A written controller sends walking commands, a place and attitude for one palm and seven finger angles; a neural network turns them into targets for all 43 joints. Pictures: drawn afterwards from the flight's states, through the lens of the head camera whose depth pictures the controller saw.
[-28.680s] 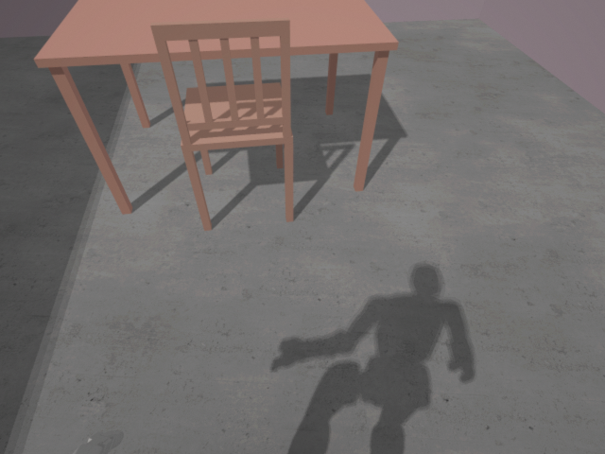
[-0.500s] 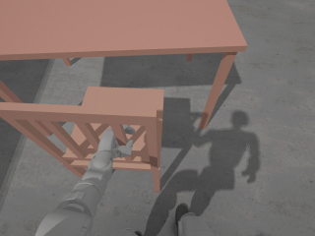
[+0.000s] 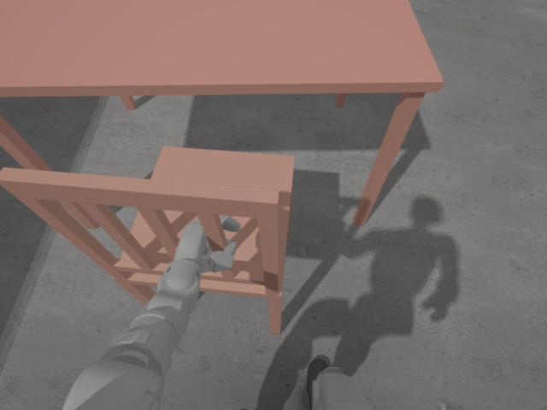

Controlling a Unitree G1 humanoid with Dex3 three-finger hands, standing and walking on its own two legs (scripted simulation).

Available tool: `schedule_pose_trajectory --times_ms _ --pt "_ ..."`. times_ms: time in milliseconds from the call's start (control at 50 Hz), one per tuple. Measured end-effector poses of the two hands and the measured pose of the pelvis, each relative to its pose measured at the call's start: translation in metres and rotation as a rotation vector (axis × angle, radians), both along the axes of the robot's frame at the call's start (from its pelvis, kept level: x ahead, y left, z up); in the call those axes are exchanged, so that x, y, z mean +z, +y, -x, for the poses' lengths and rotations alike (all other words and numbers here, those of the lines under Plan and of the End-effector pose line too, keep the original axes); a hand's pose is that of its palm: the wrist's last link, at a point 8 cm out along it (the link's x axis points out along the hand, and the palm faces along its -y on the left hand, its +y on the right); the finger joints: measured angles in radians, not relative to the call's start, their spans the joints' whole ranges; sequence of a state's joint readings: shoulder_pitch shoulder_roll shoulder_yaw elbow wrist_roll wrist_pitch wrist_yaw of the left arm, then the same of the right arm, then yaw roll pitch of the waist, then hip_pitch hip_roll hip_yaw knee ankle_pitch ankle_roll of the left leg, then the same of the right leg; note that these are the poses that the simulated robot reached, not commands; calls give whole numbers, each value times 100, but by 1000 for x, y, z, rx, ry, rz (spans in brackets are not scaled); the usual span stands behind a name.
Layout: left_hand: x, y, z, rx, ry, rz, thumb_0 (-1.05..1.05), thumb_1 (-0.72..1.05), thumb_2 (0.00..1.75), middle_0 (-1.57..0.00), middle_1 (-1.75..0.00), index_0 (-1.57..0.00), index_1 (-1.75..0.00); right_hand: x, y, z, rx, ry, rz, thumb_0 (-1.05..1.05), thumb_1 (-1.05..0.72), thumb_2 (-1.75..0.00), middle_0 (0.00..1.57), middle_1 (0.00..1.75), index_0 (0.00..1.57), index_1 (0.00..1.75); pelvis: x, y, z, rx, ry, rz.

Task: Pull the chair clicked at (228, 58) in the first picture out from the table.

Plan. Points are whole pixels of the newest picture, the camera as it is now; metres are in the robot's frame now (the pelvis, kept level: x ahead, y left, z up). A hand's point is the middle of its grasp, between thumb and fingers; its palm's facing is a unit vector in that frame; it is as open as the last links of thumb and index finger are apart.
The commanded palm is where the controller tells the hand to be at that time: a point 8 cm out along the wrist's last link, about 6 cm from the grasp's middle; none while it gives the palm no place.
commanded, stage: step backward, pulling the chair out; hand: left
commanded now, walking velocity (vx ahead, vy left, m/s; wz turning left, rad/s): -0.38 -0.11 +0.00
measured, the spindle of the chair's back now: (171, 242) +0.39 +0.19 -0.08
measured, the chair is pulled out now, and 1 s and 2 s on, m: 0.25 0.26 0.27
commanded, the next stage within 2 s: stop walking, hand still on the chair in 1.96 s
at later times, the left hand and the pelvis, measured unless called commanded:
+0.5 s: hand (225, 262) +0.34 +0.09 -0.06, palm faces -0.11 -0.98 -0.17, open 5.7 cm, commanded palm +0.35 +0.14 -0.05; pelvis -0.02 -0.01 +0.00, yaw -1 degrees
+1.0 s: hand (224, 262) +0.34 +0.09 -0.06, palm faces -0.11 -0.98 -0.18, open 5.7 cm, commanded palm +0.36 +0.14 -0.05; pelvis -0.01 -0.01 +0.00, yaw -1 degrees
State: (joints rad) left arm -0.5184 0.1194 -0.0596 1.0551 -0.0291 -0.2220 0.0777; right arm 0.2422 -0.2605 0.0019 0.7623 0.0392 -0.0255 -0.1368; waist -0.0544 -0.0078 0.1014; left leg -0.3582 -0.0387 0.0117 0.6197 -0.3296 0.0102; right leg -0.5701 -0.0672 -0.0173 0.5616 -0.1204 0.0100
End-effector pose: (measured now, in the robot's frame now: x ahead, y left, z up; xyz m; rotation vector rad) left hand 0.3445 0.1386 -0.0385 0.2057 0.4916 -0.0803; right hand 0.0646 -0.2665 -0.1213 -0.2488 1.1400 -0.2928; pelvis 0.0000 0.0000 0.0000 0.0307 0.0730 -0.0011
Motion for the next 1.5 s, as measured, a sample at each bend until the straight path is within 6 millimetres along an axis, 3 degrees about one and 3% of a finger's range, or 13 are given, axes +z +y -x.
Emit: schedule_pose_trajectory --times_ms 100,220,360,500,780,1080,1300,1500 --pt "0 0 0 15 4 2 9 62 79 -35 -126 -49 -145 -4 3 -6 -1 0 -27 0 -91 -90 20 30 20 30 -1 -8 -5 0 -5 8" --pt "0 -1 2 48 8 4 9 61 81 -36 -125 -49 -145 -8 -1 -11 2 -21 -47 0 -90 -90 20 30 20 30 -2 -16 8 13 -1 13" --pt "0 -1 9 47 12 8 10 62 80 -35 -125 -49 -145 4 -12 6 -16 -20 -4 0 -90 -90 20 30 20 30 3 -11 20 8 7 11" --pt "0 2 16 21 9 5 9 62 79 -34 -126 -49 -145 9 -11 21 -39 8 16 0 -91 -90 20 30 20 30 4 -6 16 -13 0 0" --pt "1 2 16 29 9 0 9 62 80 -36 -125 -49 -145 -2 3 4 -25 -16 -38 0 -90 -90 20 30 20 30 3 -8 8 -9 7 14" --pt "1 2 16 32 5 -6 9 61 80 -37 -125 -49 -145 -3 -2 3 -32 -30 -27 0 -90 -90 20 30 20 30 -1 -12 9 -14 -4 3" --pt "1 3 15 7 7 0 8 62 78 -34 -127 -49 -145 7 -4 22 -38 7 15 0 -90 -90 20 30 20 30 4 -1 14 -17 2 2" --pt "1 1 16 46 6 -4 9 61 80 -36 -126 -49 -145 -9 2 12 -32 -17 -52 0 -90 -90 20 30 20 30 -4 -15 12 -16 -17 2"
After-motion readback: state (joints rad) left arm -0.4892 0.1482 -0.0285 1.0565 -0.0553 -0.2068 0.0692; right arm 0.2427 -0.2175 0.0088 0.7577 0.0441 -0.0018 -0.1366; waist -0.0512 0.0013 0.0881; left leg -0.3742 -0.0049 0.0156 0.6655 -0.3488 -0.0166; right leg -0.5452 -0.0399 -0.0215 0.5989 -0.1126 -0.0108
